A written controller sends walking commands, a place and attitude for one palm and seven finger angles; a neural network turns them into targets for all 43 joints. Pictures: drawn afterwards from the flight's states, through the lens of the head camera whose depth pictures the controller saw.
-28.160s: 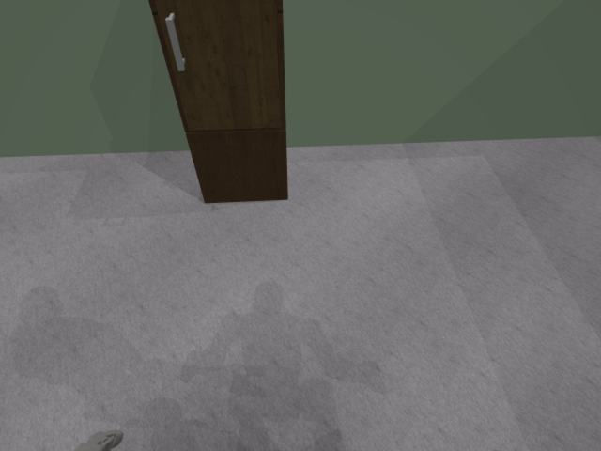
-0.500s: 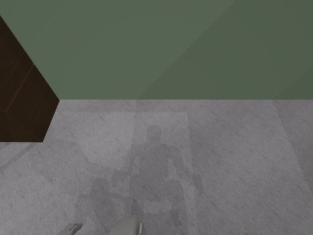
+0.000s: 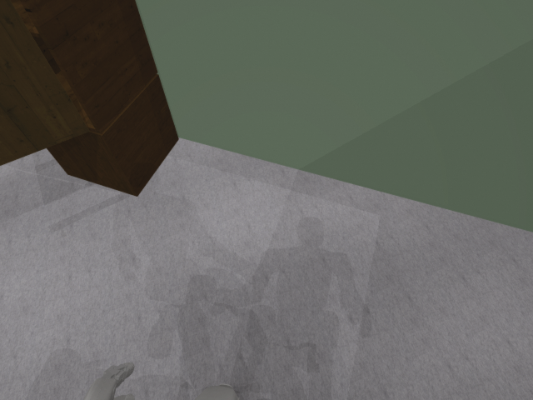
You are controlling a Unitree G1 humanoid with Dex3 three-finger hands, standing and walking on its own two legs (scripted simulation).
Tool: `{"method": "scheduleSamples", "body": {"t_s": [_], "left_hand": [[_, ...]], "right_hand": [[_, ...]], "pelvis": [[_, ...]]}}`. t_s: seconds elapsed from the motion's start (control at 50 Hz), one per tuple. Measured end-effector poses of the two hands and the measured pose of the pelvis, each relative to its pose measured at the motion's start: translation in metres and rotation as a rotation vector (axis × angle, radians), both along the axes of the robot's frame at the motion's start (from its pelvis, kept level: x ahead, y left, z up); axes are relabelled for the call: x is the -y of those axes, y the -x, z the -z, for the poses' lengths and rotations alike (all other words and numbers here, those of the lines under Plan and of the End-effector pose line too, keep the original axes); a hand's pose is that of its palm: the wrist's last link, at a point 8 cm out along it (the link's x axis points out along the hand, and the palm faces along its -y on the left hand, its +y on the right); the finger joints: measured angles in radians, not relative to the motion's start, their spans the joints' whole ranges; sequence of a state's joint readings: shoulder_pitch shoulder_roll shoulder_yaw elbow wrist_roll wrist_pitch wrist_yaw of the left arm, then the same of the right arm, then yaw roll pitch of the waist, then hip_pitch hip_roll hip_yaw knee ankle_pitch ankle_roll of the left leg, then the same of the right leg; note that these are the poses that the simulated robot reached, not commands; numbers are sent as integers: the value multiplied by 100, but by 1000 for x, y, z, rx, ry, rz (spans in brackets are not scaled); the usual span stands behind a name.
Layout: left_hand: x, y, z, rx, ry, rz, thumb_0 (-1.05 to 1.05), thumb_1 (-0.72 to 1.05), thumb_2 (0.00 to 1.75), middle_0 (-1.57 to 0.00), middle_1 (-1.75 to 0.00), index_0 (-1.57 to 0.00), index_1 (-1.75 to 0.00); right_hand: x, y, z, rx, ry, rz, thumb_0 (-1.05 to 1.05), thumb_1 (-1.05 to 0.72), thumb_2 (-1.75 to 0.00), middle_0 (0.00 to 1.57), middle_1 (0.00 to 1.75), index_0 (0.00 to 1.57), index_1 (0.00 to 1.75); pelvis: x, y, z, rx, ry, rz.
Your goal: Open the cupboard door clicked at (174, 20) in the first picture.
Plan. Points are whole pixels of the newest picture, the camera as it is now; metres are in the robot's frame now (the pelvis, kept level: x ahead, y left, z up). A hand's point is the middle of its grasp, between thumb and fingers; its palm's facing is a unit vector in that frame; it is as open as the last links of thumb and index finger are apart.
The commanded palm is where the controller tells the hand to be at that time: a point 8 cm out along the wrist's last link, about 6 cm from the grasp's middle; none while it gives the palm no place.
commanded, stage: turn to face it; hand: left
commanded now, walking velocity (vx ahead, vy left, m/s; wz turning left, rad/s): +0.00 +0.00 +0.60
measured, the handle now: out of the picture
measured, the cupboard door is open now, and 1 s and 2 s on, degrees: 53 53 53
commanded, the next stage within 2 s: take the last steps up to it in 0.86 s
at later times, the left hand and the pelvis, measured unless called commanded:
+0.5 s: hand out of the picture +0.04 +0.23 -0.15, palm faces +0.32 -0.91 -0.27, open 7.4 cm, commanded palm none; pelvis +0.02 -0.01 +0.01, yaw +18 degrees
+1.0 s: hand out of the picture -0.03 +0.18 -0.17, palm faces +0.54 -0.81 -0.22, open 7.4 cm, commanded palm none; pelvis +0.04 -0.02 +0.01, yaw +31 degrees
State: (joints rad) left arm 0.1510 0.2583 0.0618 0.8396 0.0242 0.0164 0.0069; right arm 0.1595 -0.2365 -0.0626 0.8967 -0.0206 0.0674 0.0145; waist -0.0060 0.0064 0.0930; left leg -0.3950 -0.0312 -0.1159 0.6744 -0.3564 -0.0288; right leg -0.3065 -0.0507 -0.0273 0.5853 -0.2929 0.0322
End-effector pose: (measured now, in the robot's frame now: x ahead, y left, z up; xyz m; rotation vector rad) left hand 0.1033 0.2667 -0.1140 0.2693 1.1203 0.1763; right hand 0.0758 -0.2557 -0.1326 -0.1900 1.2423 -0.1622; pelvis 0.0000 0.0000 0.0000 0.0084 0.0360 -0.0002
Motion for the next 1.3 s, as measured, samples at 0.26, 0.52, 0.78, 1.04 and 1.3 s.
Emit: {"method": "scheduleSamples", "body": {"t_s": [0.26, 0.52, 0.78, 1.04, 1.3], "left_hand": [[7, 69, 22, -84, 95, -194, 1, 90, 90, -21, -30, -20, -30], [-2, 80, 1, -44, 28, -356, 1, 91, 90, -20, -30, -20, -30], [53, 122, 0, -94, 80, -493, 1, 90, 90, -20, -30, -20, -30], [52, 156, 17, -159, 130, -641, 1, 91, 90, -20, -30, -20, -30], [84, 174, -2, -174, 145, -750, 0, 91, 90, -20, -30, -20, -30]], "right_hand": [[-18, -80, -16, 70, 30, -207, 1, -91, -90, 20, 30, 20, 30], [-29, -106, -11, 25, 13, -359, 0, -91, -90, 21, 30, 21, 30], [-42, -161, -16, 24, -20, -470, 1, -91, -90, 20, 30, 20, 30], [-85, -176, -15, 49, -3, -631, 0, -91, -90, 20, 30, 21, 30], [-93, -206, -13, -45, -29, -673, 1, -91, -90, 20, 30, 20, 30]], "pelvis": [[-9, -14, 1, 19, -6, -174], [13, -22, -7, 13, 10, -327], [27, -42, -15, 19, -40, -454], [21, -45, -9, 19, -4, -552], [3, -79, -19, 16, -30, -640]]}}
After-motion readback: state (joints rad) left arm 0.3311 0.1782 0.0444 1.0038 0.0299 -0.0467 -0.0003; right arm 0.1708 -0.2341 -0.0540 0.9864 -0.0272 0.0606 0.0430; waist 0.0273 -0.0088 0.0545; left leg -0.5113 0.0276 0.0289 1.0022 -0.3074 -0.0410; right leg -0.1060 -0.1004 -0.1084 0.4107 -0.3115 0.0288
